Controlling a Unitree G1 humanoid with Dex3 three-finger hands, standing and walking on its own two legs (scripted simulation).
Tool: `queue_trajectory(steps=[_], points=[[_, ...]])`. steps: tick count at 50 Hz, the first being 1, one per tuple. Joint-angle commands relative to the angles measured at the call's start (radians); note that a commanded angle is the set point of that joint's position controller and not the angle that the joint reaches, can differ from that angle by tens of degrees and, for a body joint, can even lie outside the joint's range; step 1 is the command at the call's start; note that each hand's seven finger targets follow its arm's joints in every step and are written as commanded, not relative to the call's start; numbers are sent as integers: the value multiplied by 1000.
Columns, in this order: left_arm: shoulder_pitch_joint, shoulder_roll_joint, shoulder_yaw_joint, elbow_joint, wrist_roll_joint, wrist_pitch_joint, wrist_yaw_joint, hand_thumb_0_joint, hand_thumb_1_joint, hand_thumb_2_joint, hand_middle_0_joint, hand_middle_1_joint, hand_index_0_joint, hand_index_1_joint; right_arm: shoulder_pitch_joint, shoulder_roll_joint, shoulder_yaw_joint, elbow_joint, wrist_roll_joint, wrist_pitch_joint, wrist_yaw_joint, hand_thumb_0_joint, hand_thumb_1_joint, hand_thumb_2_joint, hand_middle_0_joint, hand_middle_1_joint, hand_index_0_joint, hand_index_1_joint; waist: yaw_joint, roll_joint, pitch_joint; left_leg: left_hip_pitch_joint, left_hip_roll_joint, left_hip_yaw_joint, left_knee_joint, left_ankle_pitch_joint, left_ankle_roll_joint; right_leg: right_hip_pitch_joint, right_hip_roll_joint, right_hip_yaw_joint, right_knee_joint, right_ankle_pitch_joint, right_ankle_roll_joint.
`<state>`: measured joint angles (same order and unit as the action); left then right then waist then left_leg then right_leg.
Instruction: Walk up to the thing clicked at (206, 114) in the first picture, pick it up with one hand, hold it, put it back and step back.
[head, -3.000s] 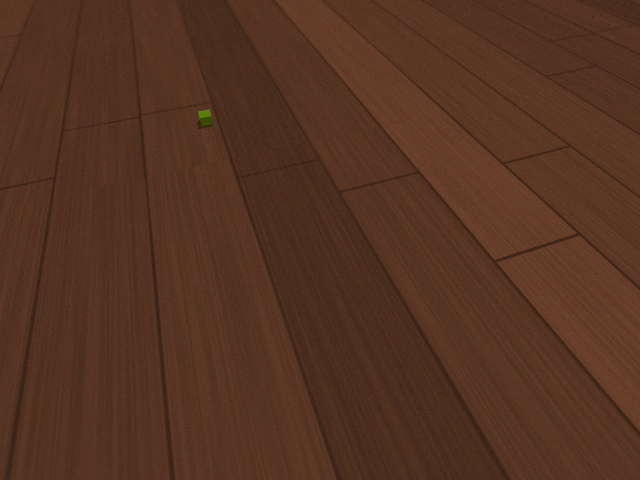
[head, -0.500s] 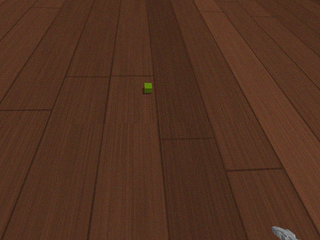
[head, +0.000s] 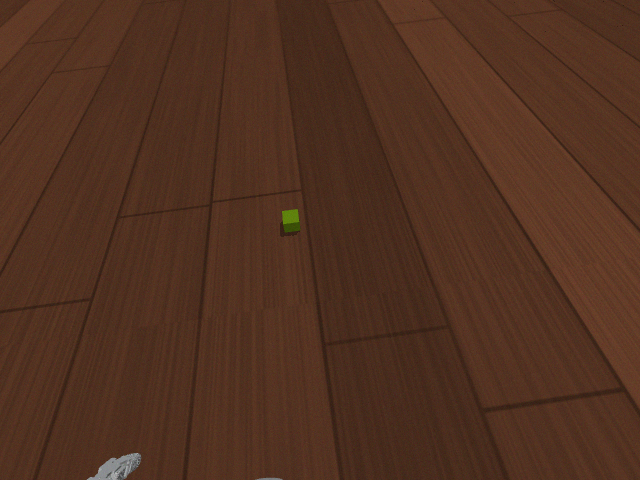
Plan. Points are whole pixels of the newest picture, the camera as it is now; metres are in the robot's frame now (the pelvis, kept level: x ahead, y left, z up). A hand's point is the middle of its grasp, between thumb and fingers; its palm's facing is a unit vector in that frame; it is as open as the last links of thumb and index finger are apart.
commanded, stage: walk up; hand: left
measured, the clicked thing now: (291, 220) +1.23 +0.21 -0.74
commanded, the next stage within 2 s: none
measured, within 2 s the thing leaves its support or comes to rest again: neither
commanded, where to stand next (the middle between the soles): +0.88 -0.01 m, yaw +1 degrees
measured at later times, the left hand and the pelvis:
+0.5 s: hand (148, 403) +0.27 +0.31 -0.15, palm faces -0.04 -0.95 -0.32, open 7.3 cm; pelvis +0.23 +0.04 +0.00, yaw +0 degrees
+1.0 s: hand (208, 273) +0.50 +0.25 -0.12, palm faces +0.00 -0.92 -0.39, open 7.3 cm; pelvis +0.44 -0.02 +0.00, yaw +1 degrees
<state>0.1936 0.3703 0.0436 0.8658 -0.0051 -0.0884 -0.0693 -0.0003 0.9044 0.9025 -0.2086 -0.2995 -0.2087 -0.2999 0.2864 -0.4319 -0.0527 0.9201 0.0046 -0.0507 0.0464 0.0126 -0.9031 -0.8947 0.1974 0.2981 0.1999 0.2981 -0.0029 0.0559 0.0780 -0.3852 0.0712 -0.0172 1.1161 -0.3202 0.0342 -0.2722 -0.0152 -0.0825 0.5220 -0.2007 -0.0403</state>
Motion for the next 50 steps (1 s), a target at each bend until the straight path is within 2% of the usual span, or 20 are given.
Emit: queue_trajectory(steps=[1, 5, 10, 12, 14, 15, 16, 17, 19, 22, 27, 33, 36, 37, 38, 39, 40, 41, 44, 50], points=[[63, 281, 82, -55, 3, -28, 27, 0, 900, 900, -200, -300, -200, -300, 69, -180, -62, -48, -15, -13, 10, 0, -900, -900, 200, 300, 200, 300, 12, -180, -24, -153, 46, -14, -117, 115, -34, 75, -218, 208, -327, -70, -141], [72, 301, 93, -79, 16, -28, 21, 0, 900, 900, -200, -300, -200, -300, -67, -167, -61, -96, -31, -16, 31, 0, -900, -900, 200, 300, 200, 300, 43, -165, 13, -179, 71, 13, -352, 132, -57, 71, -237, 180, -360, -176, -173], [129, 303, 88, -68, 11, -18, 18, 0, 900, 900, -200, -300, -200, -300, -144, -139, -60, -117, -26, -39, 33, 0, -900, -900, 200, 300, 200, 300, 68, -163, -26, -31, 28, 69, -557, 247, -28, 126, -218, 115, -237, 49, -148], [90, 323, 90, -79, 10, -11, 22, 0, 900, 900, -200, -300, -200, -300, -87, -156, -69, -101, -26, -42, 28, 0, -900, -900, 200, 300, 200, 300, 22, -151, -32, 80, 15, 86, -563, 213, -15, 77, -235, 122, -180, 49, -146], [113, 279, 67, -86, 9, -4, 30, 0, 900, 900, -200, -300, -200, -300, 88, -211, -88, -47, -35, -51, 12, 0, -900, -900, 200, 300, 200, 300, -62, 3, -123, 355, -42, 96, -625, 109, 29, 2, -140, 41, 154, 233, -100], [161, 210, 41, -91, -1, -1, 34, 0, 900, 900, -200, -300, -200, -300, 216, -290, -115, -30, -57, -54, -3, 0, -900, -900, 200, 300, 200, 300, -118, 193, -196, 512, 122, -144, -692, -54, 87, -163, -73, -5, 451, 113, -49], [185, 212, 50, -91, -19, 4, 39, 0, 900, 900, -200, -300, -200, -300, 211, -350, -128, -64, -41, -57, -10, 0, -900, -900, 200, 300, 200, 300, -107, 248, -183, 594, 345, -623, -856, -185, 194, -414, 91, 35, 634, -296, -8], [146, 292, 56, -69, -3, 9, 50, 0, 900, 900, -200, -300, -200, -300, 172, -344, -134, -73, -4, -54, -10, 0, -900, -900, 200, 300, 200, 300, -99, 92, -177, 523, 381, -634, -866, -192, 238, -410, 7, 162, 708, -308, -21], [170, 285, 50, -37, -8, 8, 43, 0, 900, 900, -200, -300, -200, -300, 59, -275, -96, -108, 4, -51, -21, 0, -900, -900, 200, 300, 200, 300, -34, 28, -87, 360, 290, -348, -854, -40, 176, -353, -47, 201, 665, -187, -7], [210, 264, 53, -1, 2, 21, 21, 0, 900, 900, -200, -300, -200, -300, -7, -224, -73, -122, 2, -61, -18, 0, -900, -900, 200, 300, 200, 300, 8, 79, -32, 184, 211, -136, -889, 38, 154, -251, -87, 136, 538, -126, 17], [96, 241, 58, -29, 22, 29, -10, 0, 900, 900, -200, -300, -200, -300, 21, -261, -83, -130, -6, -68, -13, 0, -900, -900, 200, 300, 200, 300, -26, 95, 2, 200, 219, -102, -933, -83, 197, -293, -123, 87, 305, -48, 48], [25, 225, 65, -23, 15, 14, -19, 0, 900, 900, -200, -300, -200, -300, -16, -255, -79, -138, -4, -58, -7, 0, -900, -900, 200, 300, 200, 300, -6, 69, 1, 147, 179, -17, -843, -4, 152, -120, -89, 37, 90, 83, 30], [117, 252, 81, 15, 22, 0, -4, 0, 900, 900, -200, -300, -200, -300, -15, -225, -66, -140, -8, -46, -13, 0, -900, -900, 200, 300, 200, 300, 54, -20, -51, 65, 140, 34, -618, 93, 110, 135, -35, -1, 39, 43, 15], [218, 287, 98, 40, 22, -9, 9, 0, 900, 900, -200, -300, -200, -300, 20, -181, -49, -137, -11, -43, -13, 0, -900, -900, 200, 300, 200, 300, 100, -161, -120, 6, 75, 84, -377, 116, 84, 290, -46, 48, -22, -65, -4], [306, 383, 124, 34, 25, -21, 26, 0, 900, 900, -200, -300, -200, -300, 61, -98, -21, -160, -6, -44, -12, 0, -900, -900, 200, 300, 200, 300, 124, -407, -175, -161, -38, 135, -62, -105, 28, 397, -296, 432, -174, -259, -71], [309, 437, 123, 30, 12, -20, 29, 0, 900, 900, -200, -300, -200, -300, 12, -180, -42, -152, -4, -37, -21, 0, -900, -900, 200, 300, 200, 300, 137, -367, -136, -304, -94, 49, 51, -229, 7, 385, -428, 759, -295, -262, -184], [244, 411, 114, 0, 1, -16, 33, 0, 900, 900, -200, -300, -200, -300, -19, -221, -53, -131, -8, -29, -30, 0, -900, -900, 200, 300, 200, 300, 109, -226, -74, -309, -34, -53, 108, -186, 5, 291, -435, 707, -278, -225, -212], [191, 369, 104, -12, -9, -15, 38, 0, 900, 900, -200, -300, -200, -300, 1, -222, -51, -107, 8, -30, -27, 0, -900, -900, 200, 300, 200, 300, 82, -166, -49, -285, -14, -86, 98, -109, 5, 254, -377, 553, -258, -112, -198], [109, 302, 80, -38, -2, -18, 44, 0, 900, 900, -200, -300, -200, -300, 76, -189, -49, -58, 5, -18, -10, 0, -900, -900, 200, 300, 200, 300, 19, -233, -49, -170, 9, -51, -43, -21, -4, 134, -268, 281, -252, 32, -158], [114, 313, 88, -80, 15, -24, 40, 0, 900, 900, -200, -300, -200, -300, -27, -154, -53, -97, -22, -15, 20, 0, -900, -900, 200, 300, 200, 300, 49, -214, -36, -138, 32, 20, -374, 71, -33, 121, -283, 181, -260, -20, -194]])
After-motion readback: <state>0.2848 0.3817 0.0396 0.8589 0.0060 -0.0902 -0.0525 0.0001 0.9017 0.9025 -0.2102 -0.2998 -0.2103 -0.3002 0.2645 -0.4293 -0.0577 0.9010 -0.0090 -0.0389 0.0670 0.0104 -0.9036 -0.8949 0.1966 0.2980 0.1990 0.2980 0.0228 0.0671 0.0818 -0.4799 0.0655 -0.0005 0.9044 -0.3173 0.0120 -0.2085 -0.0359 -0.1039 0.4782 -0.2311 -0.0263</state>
